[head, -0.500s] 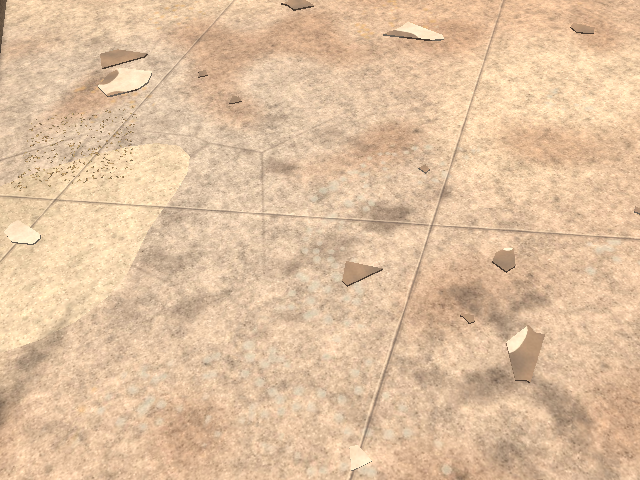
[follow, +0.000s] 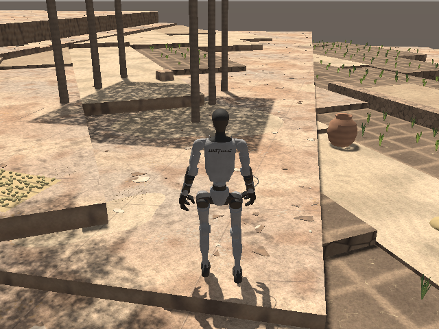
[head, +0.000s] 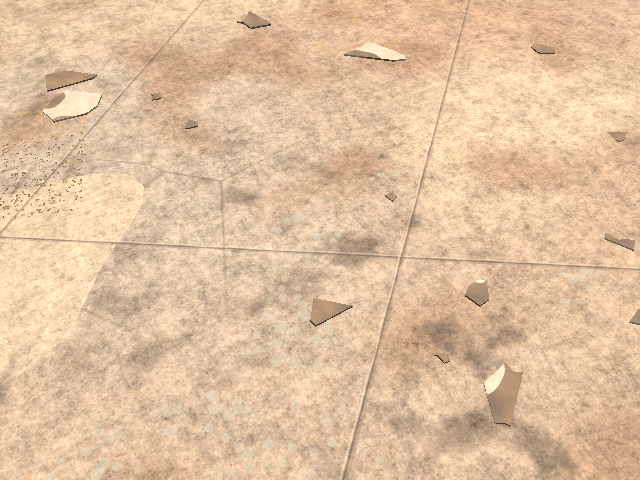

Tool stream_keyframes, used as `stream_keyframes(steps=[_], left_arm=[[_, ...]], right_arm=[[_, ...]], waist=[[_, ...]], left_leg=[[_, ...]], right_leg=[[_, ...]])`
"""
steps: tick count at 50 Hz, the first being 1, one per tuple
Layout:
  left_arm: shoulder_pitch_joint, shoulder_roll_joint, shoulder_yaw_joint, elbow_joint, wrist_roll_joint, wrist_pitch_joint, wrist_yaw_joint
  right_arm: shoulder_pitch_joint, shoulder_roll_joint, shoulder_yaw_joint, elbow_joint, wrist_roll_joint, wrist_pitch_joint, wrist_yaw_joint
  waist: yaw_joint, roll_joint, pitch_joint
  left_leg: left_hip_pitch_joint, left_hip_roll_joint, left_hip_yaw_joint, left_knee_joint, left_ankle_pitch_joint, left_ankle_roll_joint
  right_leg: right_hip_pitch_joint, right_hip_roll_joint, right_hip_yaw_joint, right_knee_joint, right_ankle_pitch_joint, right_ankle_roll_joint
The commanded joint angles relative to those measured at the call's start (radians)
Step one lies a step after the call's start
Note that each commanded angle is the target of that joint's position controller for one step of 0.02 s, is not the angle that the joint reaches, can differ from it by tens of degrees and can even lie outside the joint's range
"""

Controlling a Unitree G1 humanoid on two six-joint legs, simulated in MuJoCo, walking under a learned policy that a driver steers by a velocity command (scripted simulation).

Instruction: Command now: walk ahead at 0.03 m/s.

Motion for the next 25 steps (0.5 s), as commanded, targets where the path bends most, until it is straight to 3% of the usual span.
stream_keyframes(steps=[1, 4, 5, 7, 9, 11, 12, 14, 15, 16, 17, 18, 19, 20, 21, 23, 25], left_arm=[[0.014, 0.095, 0.02, -0.004, 0.0, -0.028, 0.001], [0.032, 0.094, 0.018, 0.022, -0.008, -0.048, -0.005], [0.061, 0.094, 0.018, 0.039, -0.01, -0.048, -0.006], [0.08, 0.133, 0.03, 0.048, -0.018, -0.042, -0.005], [0.12, 0.168, 0.043, 0.05, -0.028, -0.049, -0.004], [0.141, 0.187, 0.052, 0.06, -0.037, -0.069, -0.003], [0.131, 0.174, 0.05, 0.059, -0.038, -0.079, -0.006], [0.072, 0.158, 0.047, 0.045, -0.045, -0.085, -0.016], [0.032, 0.157, 0.047, 0.03, -0.048, -0.085, -0.019], [-0.019, 0.123, 0.036, 0.003, -0.049, -0.092, -0.021], [-0.022, 0.055, 0.02, -0.028, -0.039, -0.106, -0.021], [-0.04, 0.093, 0.03, -0.041, -0.043, -0.119, -0.021], [-0.021, 0.111, 0.04, -0.031, -0.069, -0.124, -0.029], [-0.006, 0.095, 0.038, -0.019, -0.079, -0.126, -0.036], [-0.018, 0.086, 0.04, -0.019, -0.075, -0.124, -0.04], [-0.023, 0.075, 0.048, -0.019, -0.064, -0.108, -0.047], [-0.04, 0.044, 0.044, -0.029, -0.059, -0.093, -0.059]], right_arm=[[-0.031, -0.103, -0.027, -0.031, 0.003, -0.014, -0.011], [-0.01, -0.099, -0.029, 0.003, 0.005, -0.014, -0.009], [0.005, -0.092, -0.028, 0.022, 0.007, -0.012, -0.008], [0.002, -0.106, -0.038, 0.038, 0.021, -0.007, -0.007], [-0.05, -0.096, -0.039, 0.028, 0.026, -0.022, 0.001], [-0.078, -0.081, -0.037, 0.018, 0.032, -0.052, 0.016], [-0.073, -0.081, -0.038, 0.019, 0.037, -0.067, 0.023], [0.014, -0.085, -0.044, 0.056, 0.047, -0.082, 0.032], [0.114, -0.107, -0.057, 0.098, 0.046, -0.082, 0.029], [0.227, -0.177, -0.081, 0.129, 0.04, -0.084, 0.021], [0.359, -0.283, -0.111, 0.159, 0.044, -0.084, 0.021], [0.398, -0.217, -0.087, 0.164, 0.029, -0.094, 0.024], [0.328, -0.15, -0.063, 0.145, 0.013, -0.101, 0.021], [0.262, -0.13, -0.055, 0.119, 0.012, -0.107, 0.021], [0.224, -0.122, -0.048, 0.11, 0.017, -0.109, 0.024], [0.205, -0.086, -0.031, 0.109, 0.009, -0.103, 0.024], [0.226, -0.108, -0.032, 0.113, 0.0, -0.098, 0.017]], waist=[[-0.008, -0.074, 0.02], [-0.006, -0.05, -0.004], [0.0, -0.048, -0.029], [0.01, -0.079, 0.016], [0.04, -0.129, 0.093], [0.046, -0.17, 0.143], [0.033, -0.166, 0.147], [-0.03, -0.138, 0.124], [-0.073, -0.117, 0.088], [-0.122, 0.002, 0.059], [-0.15, 0.263, -0.011], [-0.158, 0.25, -0.03], [-0.109, 0.145, 0.011], [-0.077, 0.108, 0.019], [-0.061, 0.078, 0.06], [-0.038, 0.094, 0.074], [-0.036, 0.08, 0.081]], left_leg=[[0.12, 0.057, -0.07, -0.068, -0.104, 0.022], [0.152, 0.053, -0.058, -0.039, 0.02, 0.032], [0.165, 0.039, -0.041, -0.026, -0.049, 0.032], [0.092, -0.003, 0.004, 0.043, -0.273, 0.033], [-0.072, -0.025, 0.031, 0.144, -0.294, 0.034], [-0.17, 0.016, 0.003, 0.211, -0.223, 0.054], [-0.171, 0.033, -0.007, 0.198, -0.225, 0.065], [0.012, 0.019, 0.016, 0.039, -0.195, 0.082], [0.195, 0.006, 0.004, -0.007, -0.131, 0.082], [0.352, 0.098, -0.157, -0.09, -0.176, 0.118], [0.55, 0.282, -0.475, -0.213, -0.217, 0.221], [0.592, 0.4, -0.66, -0.27, -0.155, 0.277], [0.548, 0.402, -0.562, -0.245, -0.108, 0.25], [0.507, 0.363, -0.452, -0.259, -0.118, 0.213], [0.465, 0.339, -0.358, -0.29, -0.093, 0.185], [0.397, 0.278, -0.189, -0.312, 0.051, 0.129], [0.363, 0.265, -0.103, -0.327, 0.147, 0.128]], right_leg=[[-0.118, -0.027, 0.031, -0.186, -0.054, -0.06], [-0.074, -0.027, 0.031, -0.174, 0.053, -0.06], [-0.056, -0.021, 0.027, -0.183, -0.023, -0.068], [-0.065, -0.041, 0.075, -0.218, -0.26, -0.118], [-0.009, -0.147, 0.233, -0.31, -0.418, -0.189], [0.058, -0.259, 0.369, -0.352, -0.371, -0.252], [0.076, -0.269, 0.365, -0.34, -0.287, -0.255], [0.023, -0.213, 0.258, -0.282, -0.148, -0.212], [-0.061, -0.159, 0.188, -0.22, -0.035, -0.179], [-0.191, -0.068, 0.079, -0.017, 0.129, -0.124], [-0.384, 0.065, -0.063, 0.308, 0.041, -0.054], [-0.515, 0.078, 0.03, 0.545, -0.226, -0.051], [-0.562, 0.03, 0.115, 0.668, -0.199, -0.083], [-0.567, -0.005, 0.129, 0.682, -0.105, -0.107], [-0.58, -0.031, 0.128, 0.647, -0.026, -0.118], [-0.525, -0.059, 0.098, 0.578, 0.072, -0.115], [-0.529, -0.058, 0.06, 0.533, 0.121, -0.09]])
